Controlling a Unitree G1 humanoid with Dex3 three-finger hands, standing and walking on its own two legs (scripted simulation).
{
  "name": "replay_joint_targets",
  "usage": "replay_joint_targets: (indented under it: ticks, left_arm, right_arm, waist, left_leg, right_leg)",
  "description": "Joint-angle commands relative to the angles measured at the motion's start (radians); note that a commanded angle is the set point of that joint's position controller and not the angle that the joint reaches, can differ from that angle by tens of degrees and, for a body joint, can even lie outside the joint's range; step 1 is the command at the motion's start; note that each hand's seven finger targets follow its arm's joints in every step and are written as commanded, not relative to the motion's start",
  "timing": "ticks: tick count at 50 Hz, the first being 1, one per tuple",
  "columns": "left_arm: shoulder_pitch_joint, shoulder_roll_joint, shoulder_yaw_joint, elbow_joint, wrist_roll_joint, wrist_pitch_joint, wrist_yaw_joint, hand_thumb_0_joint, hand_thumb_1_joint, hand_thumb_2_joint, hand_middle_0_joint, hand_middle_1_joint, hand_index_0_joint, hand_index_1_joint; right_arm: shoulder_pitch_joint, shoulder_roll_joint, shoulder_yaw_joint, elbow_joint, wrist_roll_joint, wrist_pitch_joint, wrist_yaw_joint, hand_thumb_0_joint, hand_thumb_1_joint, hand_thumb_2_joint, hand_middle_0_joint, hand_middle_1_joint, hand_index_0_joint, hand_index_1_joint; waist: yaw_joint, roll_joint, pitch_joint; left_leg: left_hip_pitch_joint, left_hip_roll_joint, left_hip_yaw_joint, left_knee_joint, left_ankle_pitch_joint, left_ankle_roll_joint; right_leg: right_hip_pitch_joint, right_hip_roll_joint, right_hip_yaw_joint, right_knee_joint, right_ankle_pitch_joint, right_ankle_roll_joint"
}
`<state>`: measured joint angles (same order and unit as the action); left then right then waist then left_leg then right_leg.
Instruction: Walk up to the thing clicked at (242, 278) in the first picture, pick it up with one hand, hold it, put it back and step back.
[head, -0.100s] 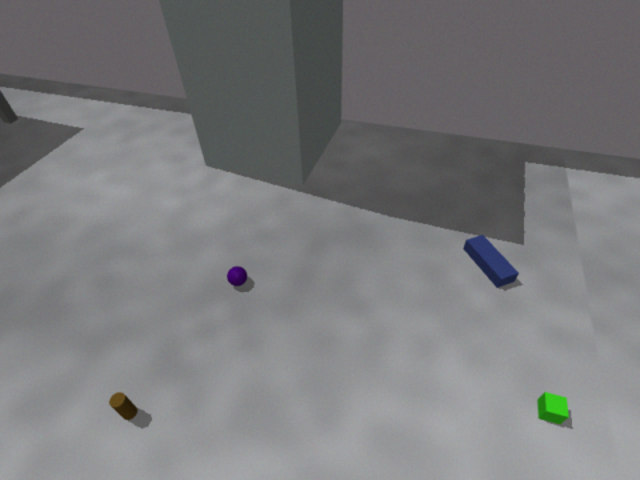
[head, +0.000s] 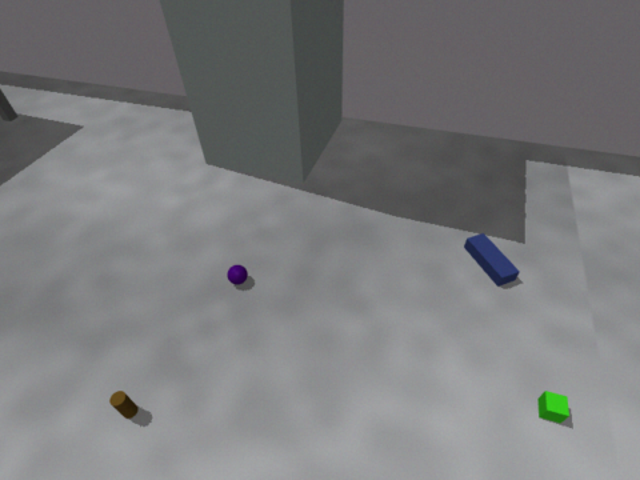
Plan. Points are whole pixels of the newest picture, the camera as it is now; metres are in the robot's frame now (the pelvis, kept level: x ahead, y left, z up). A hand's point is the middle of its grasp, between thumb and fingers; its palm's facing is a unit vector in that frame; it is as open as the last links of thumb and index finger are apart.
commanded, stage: stand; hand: left
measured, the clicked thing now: (237, 274) +1.05 +0.35 -0.74
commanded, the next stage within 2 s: walk up in 1.02 s
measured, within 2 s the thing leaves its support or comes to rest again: neither
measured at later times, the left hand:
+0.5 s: hand out of the picture +0.09 +0.25 -0.16, palm faces -0.02 -0.94 -0.33, open 7.4 cm
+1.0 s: hand out of the picture +0.08 +0.25 -0.16, palm faces -0.02 -0.94 -0.34, open 7.4 cm
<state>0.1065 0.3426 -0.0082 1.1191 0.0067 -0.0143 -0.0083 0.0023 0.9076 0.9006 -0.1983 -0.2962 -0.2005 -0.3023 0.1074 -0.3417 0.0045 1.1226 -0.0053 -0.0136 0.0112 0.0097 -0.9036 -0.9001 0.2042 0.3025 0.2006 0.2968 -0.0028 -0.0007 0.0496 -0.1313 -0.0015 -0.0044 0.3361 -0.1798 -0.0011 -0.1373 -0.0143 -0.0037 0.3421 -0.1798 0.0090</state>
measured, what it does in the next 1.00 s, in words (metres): stands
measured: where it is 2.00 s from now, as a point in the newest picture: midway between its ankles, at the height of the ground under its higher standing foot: outside the picture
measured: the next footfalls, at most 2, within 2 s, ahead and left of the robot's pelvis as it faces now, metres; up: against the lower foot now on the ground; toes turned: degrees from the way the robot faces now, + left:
left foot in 1.36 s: +0.18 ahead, +0.20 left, +0.00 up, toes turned +9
right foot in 1.80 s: +0.41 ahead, -0.05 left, +0.00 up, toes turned +2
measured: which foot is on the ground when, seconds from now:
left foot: down 0.00-1.00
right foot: down 0.00-1.00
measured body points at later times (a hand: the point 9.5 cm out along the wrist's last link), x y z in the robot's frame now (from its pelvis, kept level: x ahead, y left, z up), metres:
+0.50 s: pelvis +0.01 +0.00 +0.00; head +0.02 +0.00 +0.45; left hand +0.09 +0.30 -0.13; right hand +0.09 -0.30 -0.13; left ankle +0.00 +0.12 -0.75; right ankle +0.00 -0.12 -0.75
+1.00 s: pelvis +0.01 +0.00 +0.00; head +0.02 +0.00 +0.45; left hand +0.08 +0.30 -0.13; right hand +0.09 -0.30 -0.13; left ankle +0.00 +0.12 -0.75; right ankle +0.00 -0.12 -0.75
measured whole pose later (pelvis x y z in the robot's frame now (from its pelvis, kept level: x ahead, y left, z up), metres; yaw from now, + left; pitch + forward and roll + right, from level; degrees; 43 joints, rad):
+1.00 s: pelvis +0.01 +0.00 +0.00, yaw +0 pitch -2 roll +0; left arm 0.11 0.34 0.00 1.13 0.01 -0.01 -0.01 0.00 0.91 0.90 -0.20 -0.30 -0.20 -0.30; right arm 0.11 -0.35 0.01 1.12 0.00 -0.01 0.01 0.01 -0.90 -0.90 0.20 0.30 0.20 0.30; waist 0.00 0.00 0.05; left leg -0.10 0.00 -0.01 0.31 -0.18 0.00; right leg -0.11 -0.02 -0.01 0.32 -0.19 0.01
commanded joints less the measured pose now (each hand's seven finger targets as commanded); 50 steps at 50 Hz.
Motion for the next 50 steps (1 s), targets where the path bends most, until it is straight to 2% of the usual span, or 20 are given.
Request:
replay_joint_targets:
  ticks: [1, 8, 12, 15, 22, 26, 31, 36, 50]
  left_arm:
    - [-0.038, 0.213, 0.040, -0.063, 0.002, -0.023, 0.018, 0.000, 0.900, 0.900, -0.200, -0.300, -0.200, -0.300]
    - [-0.035, 0.207, 0.038, -0.061, 0.000, -0.022, 0.019, 0.000, 0.900, 0.900, -0.200, -0.300, -0.200, -0.300]
    - [-0.027, 0.209, 0.039, -0.057, 0.000, -0.019, 0.018, 0.000, 0.900, 0.900, -0.200, -0.300, -0.200, -0.300]
    - [-0.031, 0.212, 0.041, -0.057, 0.000, -0.019, 0.017, 0.000, 0.900, 0.900, -0.200, -0.300, -0.200, -0.300]
    - [-0.037, 0.215, 0.044, -0.057, 0.001, -0.019, 0.019, 0.000, 0.900, 0.900, -0.200, -0.300, -0.200, -0.300]
    - [-0.039, 0.214, 0.045, -0.058, 0.000, -0.019, 0.020, 0.000, 0.900, 0.900, -0.200, -0.300, -0.200, -0.300]
    - [-0.036, 0.215, 0.046, -0.057, 0.001, -0.018, 0.019, 0.000, 0.900, 0.900, -0.200, -0.300, -0.200, -0.300]
    - [-0.033, 0.212, 0.049, -0.055, 0.002, -0.015, 0.018, 0.000, 0.900, 0.900, -0.200, -0.300, -0.200, -0.300]
    - [-0.029, 0.214, 0.048, -0.059, 0.002, -0.018, 0.019, 0.000, 0.900, 0.900, -0.200, -0.300, -0.200, -0.300]
  right_arm:
    - [-0.041, -0.208, -0.042, -0.057, -0.002, -0.023, -0.017, 0.000, -0.900, -0.900, 0.200, 0.300, 0.200, 0.300]
    - [-0.040, -0.212, -0.041, -0.054, -0.002, -0.021, -0.019, 0.000, -0.900, -0.900, 0.200, 0.300, 0.200, 0.300]
    - [-0.037, -0.215, -0.041, -0.052, -0.001, -0.020, -0.019, 0.000, -0.900, -0.900, 0.200, 0.300, 0.200, 0.300]
    - [-0.039, -0.211, -0.039, -0.054, -0.002, -0.023, -0.020, 0.000, -0.900, -0.900, 0.200, 0.300, 0.200, 0.300]
    - [-0.029, -0.210, -0.038, -0.056, -0.002, -0.022, -0.022, 0.000, -0.900, -0.900, 0.200, 0.300, 0.200, 0.300]
    - [-0.032, -0.212, -0.040, -0.060, -0.002, -0.023, -0.023, 0.000, -0.900, -0.900, 0.200, 0.300, 0.200, 0.300]
    - [-0.034, -0.212, -0.040, -0.059, -0.001, -0.023, -0.023, 0.000, -0.900, -0.900, 0.200, 0.300, 0.200, 0.300]
    - [-0.039, -0.217, -0.041, -0.059, -0.002, -0.023, -0.024, 0.000, -0.900, -0.900, 0.200, 0.300, 0.200, 0.300]
    - [-0.035, -0.218, -0.039, -0.061, -0.001, -0.020, -0.023, 0.000, -0.900, -0.900, 0.200, 0.300, 0.200, 0.300]
  waist:
    - [0.004, -0.007, -0.070]
    - [0.004, -0.002, -0.087]
    - [0.006, 0.010, -0.090]
    - [0.008, 0.001, -0.091]
    - [0.001, -0.008, -0.085]
    - [0.003, -0.007, -0.101]
    - [0.004, -0.013, -0.090]
    - [0.006, 0.006, -0.080]
    - [0.006, -0.002, -0.083]
  left_leg:
    - [0.000, 0.121, -0.100, -0.052, 0.106, 0.025]
    - [0.011, 0.123, -0.100, -0.045, 0.144, 0.026]
    - [0.009, 0.121, -0.098, -0.056, 0.119, 0.027]
    - [0.026, 0.126, -0.100, -0.052, 0.170, 0.025]
    - [0.029, 0.125, -0.096, -0.054, 0.166, 0.027]
    - [0.044, 0.128, -0.095, -0.047, 0.210, 0.026]
    - [0.045, 0.126, -0.095, -0.050, 0.210, 0.022]
    - [0.034, 0.125, -0.097, -0.063, 0.157, 0.023]
    - [0.046, 0.127, -0.100, -0.055, 0.171, 0.025]
  right_leg:
    - [0.030, -0.110, 0.092, -0.054, 0.100, -0.037]
    - [0.046, -0.114, 0.086, -0.049, 0.141, -0.035]
    - [0.053, -0.112, 0.083, -0.049, 0.119, -0.036]
    - [0.050, -0.115, 0.084, -0.041, 0.147, -0.036]
    - [0.051, -0.117, 0.082, -0.050, 0.156, -0.034]
    - [0.069, -0.120, 0.081, -0.043, 0.191, -0.034]
    - [0.065, -0.117, 0.078, -0.048, 0.188, -0.034]
    - [0.060, -0.118, 0.080, -0.056, 0.141, -0.034]
    - [0.054, -0.118, 0.080, -0.064, 0.151, -0.035]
